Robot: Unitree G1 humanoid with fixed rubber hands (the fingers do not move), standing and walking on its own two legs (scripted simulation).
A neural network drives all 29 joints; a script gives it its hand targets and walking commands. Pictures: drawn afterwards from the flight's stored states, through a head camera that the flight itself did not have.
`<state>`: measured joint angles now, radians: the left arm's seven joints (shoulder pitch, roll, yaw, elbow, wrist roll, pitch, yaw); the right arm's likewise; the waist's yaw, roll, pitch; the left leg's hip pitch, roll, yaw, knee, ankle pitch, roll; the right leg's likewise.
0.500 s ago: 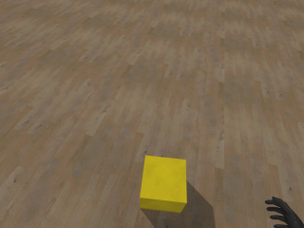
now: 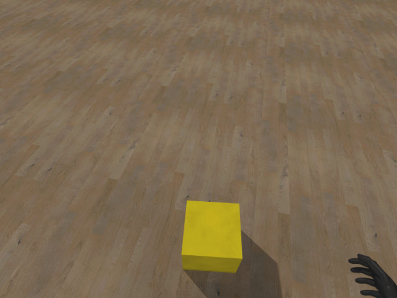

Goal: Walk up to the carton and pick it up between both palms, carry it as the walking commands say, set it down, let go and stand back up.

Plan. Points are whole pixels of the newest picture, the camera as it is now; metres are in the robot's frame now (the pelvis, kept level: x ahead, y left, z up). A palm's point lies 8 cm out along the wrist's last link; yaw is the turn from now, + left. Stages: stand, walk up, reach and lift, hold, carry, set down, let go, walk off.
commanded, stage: walk up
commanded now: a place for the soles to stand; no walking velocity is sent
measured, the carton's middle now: (211, 236) +0.51 -0.06 -0.63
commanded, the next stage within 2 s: none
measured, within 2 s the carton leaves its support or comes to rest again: neither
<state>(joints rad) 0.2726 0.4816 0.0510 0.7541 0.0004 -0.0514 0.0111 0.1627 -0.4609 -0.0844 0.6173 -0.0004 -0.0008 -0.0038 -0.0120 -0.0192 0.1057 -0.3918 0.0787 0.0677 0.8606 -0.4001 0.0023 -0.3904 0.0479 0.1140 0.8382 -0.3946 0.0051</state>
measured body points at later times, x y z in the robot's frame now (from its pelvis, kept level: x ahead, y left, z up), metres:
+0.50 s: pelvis +0.01 +0.00 +0.00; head +0.03 +0.01 +0.45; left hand +0.11 +0.34 -0.09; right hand +0.17 -0.34 -0.05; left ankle +0.03 +0.12 -0.70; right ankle +0.04 -0.15 -0.70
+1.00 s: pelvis +0.01 +0.00 +0.00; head +0.03 +0.01 +0.45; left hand +0.12 +0.34 -0.09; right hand +0.16 -0.34 -0.05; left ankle +0.03 +0.12 -0.70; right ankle +0.04 -0.15 -0.70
